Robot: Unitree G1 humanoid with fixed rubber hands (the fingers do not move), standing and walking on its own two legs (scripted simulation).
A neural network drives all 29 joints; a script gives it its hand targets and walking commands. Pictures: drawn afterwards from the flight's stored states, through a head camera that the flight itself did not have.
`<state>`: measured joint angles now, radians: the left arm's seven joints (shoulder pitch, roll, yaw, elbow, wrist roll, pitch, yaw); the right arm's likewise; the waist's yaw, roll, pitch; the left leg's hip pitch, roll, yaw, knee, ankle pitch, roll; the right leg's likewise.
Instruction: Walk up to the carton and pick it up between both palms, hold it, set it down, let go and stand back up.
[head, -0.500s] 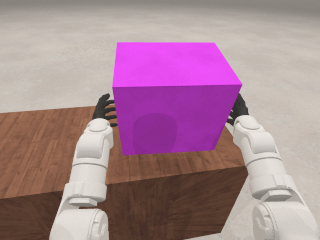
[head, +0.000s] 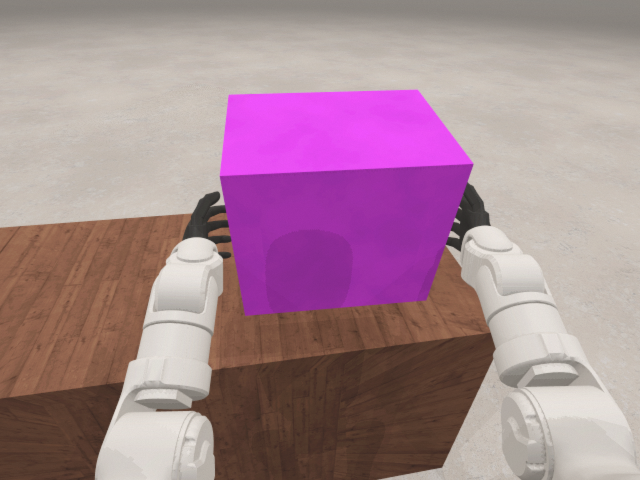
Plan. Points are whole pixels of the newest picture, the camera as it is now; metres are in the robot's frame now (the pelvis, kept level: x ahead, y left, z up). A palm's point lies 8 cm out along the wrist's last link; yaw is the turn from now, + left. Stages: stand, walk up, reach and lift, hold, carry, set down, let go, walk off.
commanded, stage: hold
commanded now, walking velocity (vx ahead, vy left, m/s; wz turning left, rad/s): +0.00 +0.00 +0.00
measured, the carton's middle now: (331, 202) +0.46 +0.03 +0.20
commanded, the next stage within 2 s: none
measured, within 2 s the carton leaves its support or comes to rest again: neither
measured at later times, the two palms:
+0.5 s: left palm (196, 256) +0.37 +0.20 +0.16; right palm (468, 244) +0.39 -0.15 +0.18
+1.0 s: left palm (202, 259) +0.37 +0.20 +0.16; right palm (469, 251) +0.39 -0.15 +0.17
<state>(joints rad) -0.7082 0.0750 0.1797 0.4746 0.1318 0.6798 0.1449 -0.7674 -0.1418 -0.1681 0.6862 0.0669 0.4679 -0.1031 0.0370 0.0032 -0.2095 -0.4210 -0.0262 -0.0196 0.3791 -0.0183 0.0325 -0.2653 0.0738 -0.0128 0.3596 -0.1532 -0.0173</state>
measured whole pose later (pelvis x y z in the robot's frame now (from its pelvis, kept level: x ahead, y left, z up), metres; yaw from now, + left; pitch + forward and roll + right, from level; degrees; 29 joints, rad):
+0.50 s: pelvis +0.00 +0.00 +0.00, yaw +0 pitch +3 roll -3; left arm -0.71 0.08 0.18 0.53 0.17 0.70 0.08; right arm -0.77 -0.14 -0.17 0.76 0.07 0.47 -0.10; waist 0.04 0.00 -0.21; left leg -0.41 -0.03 -0.02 0.38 -0.02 0.03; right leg -0.26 0.07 -0.01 0.36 -0.16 -0.01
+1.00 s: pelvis +0.00 +0.00 +0.00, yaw +0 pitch +3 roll -3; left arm -0.70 0.07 0.18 0.53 0.13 0.69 0.12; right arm -0.75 -0.14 -0.19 0.75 0.07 0.46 -0.09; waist 0.04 0.00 -0.20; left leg -0.41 -0.03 -0.02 0.37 -0.02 0.03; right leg -0.25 0.06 -0.01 0.36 -0.16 -0.01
